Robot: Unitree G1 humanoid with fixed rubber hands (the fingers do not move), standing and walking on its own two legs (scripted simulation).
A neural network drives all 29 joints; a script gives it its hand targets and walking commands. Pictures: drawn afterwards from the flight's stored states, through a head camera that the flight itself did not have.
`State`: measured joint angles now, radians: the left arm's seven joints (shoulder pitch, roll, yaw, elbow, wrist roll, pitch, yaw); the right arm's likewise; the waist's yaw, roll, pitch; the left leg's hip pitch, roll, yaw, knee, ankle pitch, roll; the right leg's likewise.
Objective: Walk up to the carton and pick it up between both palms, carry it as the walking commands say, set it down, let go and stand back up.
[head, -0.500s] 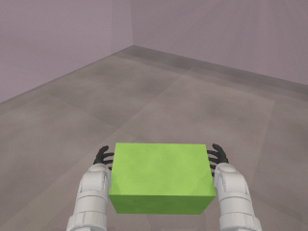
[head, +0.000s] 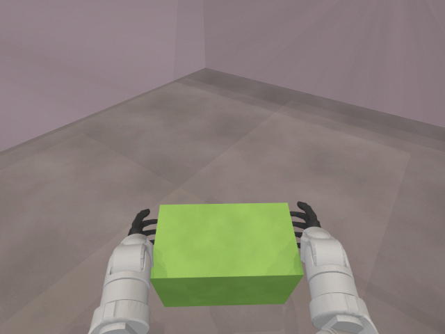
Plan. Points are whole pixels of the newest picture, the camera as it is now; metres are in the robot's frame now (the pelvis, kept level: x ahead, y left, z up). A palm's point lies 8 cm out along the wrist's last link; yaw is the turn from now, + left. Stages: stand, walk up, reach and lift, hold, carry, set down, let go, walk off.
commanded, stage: reach and lift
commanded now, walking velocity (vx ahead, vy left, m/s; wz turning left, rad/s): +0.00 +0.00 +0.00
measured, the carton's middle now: (224, 256) +0.31 +0.00 -0.03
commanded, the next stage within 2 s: hold in 0.44 s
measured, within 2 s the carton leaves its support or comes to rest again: neither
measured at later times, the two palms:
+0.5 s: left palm (133, 254) +0.28 +0.17 +0.03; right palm (311, 249) +0.28 -0.17 +0.04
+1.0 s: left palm (136, 254) +0.28 +0.17 +0.04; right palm (314, 251) +0.27 -0.17 +0.04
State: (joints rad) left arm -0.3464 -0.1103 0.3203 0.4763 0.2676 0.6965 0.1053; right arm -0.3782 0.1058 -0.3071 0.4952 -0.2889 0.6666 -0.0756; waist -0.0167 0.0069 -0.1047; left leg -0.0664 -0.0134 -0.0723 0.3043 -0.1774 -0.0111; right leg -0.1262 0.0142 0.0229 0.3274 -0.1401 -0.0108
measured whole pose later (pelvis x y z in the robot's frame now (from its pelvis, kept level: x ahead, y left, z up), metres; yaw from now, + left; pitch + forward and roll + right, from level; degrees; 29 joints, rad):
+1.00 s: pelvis -0.01 +0.01 +0.00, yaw +0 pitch -4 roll +0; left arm -0.25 -0.14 0.28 0.38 0.25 0.69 0.12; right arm -0.27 0.10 -0.26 0.38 -0.25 0.68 -0.07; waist -0.02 0.01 -0.09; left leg -0.06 -0.02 -0.06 0.32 -0.18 0.00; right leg -0.12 0.01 0.04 0.33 -0.13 0.00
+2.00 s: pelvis +0.00 +0.02 -0.01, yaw +0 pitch -3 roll +0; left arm -0.21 -0.14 0.21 0.25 0.22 0.74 0.15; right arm -0.24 0.09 -0.25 0.29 -0.21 0.72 -0.07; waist -0.03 0.01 -0.10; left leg -0.15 -0.04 -0.06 0.46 -0.25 0.01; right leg -0.20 0.00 0.04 0.46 -0.20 0.01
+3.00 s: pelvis -0.10 +0.02 -0.02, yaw +8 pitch +2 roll -1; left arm -0.64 -0.02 0.27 0.17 0.03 1.22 0.29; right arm -0.67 -0.01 -0.27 0.21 -0.06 1.18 -0.21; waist 0.00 -0.01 0.01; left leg -0.45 -0.03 0.04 0.55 -0.13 0.06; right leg -0.38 -0.01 -0.04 0.60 -0.24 0.00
